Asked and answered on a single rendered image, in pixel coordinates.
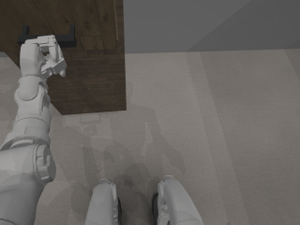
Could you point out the drawer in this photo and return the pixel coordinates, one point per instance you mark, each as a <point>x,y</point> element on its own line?
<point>94,22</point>

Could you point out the left robot upper arm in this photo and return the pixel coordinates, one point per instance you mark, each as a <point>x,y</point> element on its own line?
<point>24,173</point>

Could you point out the robot thigh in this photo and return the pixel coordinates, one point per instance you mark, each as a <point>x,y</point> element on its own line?
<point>181,209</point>
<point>100,210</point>

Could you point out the right robot thigh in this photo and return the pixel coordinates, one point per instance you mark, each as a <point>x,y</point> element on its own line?
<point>181,209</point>

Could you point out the handle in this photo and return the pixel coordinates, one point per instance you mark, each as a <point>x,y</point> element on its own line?
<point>63,40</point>

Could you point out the robot left forearm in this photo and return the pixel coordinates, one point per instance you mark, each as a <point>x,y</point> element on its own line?
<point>33,120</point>

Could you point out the cabinet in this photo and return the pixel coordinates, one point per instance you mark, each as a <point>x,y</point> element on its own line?
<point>95,80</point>

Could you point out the robot left hand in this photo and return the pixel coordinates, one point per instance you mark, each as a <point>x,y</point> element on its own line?
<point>34,63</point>

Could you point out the left robot thigh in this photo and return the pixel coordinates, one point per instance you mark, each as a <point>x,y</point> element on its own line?
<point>100,210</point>

